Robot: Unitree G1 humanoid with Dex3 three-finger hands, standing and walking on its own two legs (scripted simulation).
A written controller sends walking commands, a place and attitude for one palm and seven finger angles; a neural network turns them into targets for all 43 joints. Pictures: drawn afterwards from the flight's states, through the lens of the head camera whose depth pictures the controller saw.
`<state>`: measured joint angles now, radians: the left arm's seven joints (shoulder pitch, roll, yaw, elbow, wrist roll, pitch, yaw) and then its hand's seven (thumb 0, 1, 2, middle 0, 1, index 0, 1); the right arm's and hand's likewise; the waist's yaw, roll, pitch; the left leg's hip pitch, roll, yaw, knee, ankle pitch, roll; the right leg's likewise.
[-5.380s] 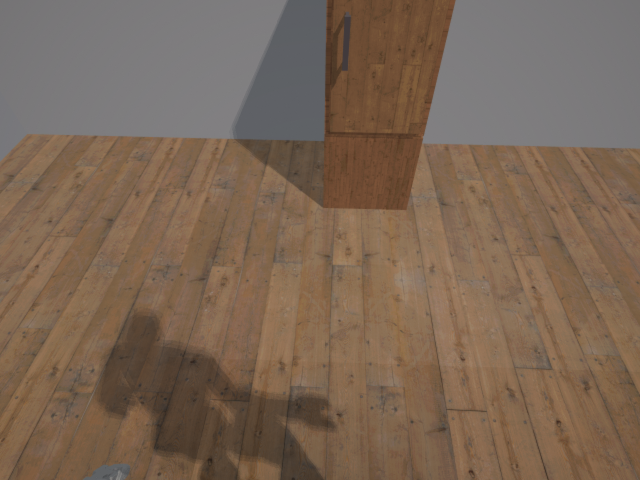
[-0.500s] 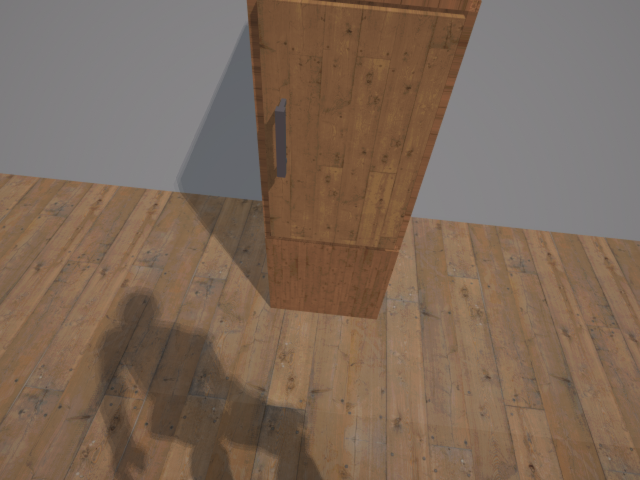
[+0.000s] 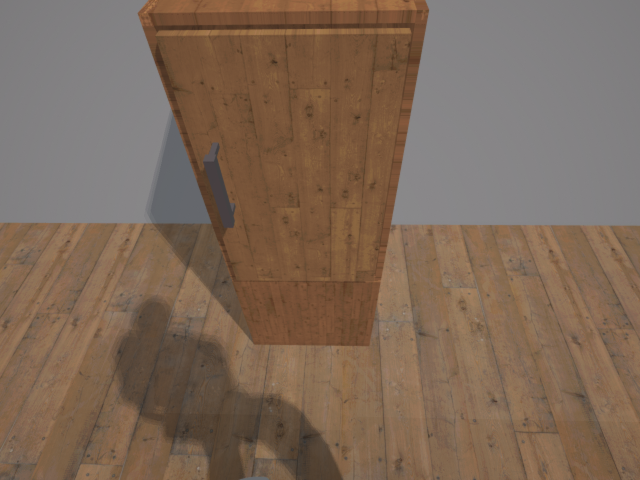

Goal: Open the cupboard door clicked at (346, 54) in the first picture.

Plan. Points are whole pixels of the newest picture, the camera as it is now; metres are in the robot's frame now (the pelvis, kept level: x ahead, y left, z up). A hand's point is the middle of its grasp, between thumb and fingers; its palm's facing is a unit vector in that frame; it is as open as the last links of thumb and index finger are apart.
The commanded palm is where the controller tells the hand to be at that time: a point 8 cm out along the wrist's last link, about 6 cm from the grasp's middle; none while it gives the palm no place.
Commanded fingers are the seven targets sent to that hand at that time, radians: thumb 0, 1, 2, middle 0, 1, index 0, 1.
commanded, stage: come to a stop and stand still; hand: left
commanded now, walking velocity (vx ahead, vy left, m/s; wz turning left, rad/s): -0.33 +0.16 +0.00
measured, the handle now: (222, 187) +0.59 +0.20 +0.00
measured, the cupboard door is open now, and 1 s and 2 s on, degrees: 0 0 0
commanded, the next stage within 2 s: look again from close up in 1.14 s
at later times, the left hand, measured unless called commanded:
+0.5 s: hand out of the picture +0.07 +0.19 -0.16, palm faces +0.03 -0.96 -0.27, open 7.4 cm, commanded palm none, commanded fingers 0.00 0.90 0.90 -0.20 -0.30 -0.20 -0.30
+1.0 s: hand out of the picture +0.03 +0.14 -0.16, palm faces +0.03 -0.98 -0.19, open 7.3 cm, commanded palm none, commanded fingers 0.00 0.90 0.90 -0.20 -0.30 -0.20 -0.30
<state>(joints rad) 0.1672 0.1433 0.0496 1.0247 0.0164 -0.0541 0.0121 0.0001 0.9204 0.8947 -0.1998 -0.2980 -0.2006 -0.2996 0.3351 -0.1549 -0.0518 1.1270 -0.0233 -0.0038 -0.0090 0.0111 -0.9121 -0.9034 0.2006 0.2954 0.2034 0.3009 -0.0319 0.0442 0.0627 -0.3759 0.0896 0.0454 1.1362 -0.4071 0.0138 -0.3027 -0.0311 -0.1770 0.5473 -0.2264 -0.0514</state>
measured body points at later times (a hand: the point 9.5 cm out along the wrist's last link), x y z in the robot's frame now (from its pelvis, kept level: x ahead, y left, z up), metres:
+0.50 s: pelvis +0.04 -0.01 +0.00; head +0.08 -0.02 +0.45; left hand +0.07 +0.24 -0.14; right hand +0.14 -0.23 -0.15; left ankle +0.10 +0.12 -0.73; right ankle +0.01 -0.12 -0.72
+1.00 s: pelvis +0.01 -0.03 +0.01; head +0.01 -0.03 +0.46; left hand +0.03 +0.19 -0.15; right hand -0.01 -0.25 -0.15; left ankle -0.01 +0.10 -0.73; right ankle +0.02 -0.13 -0.73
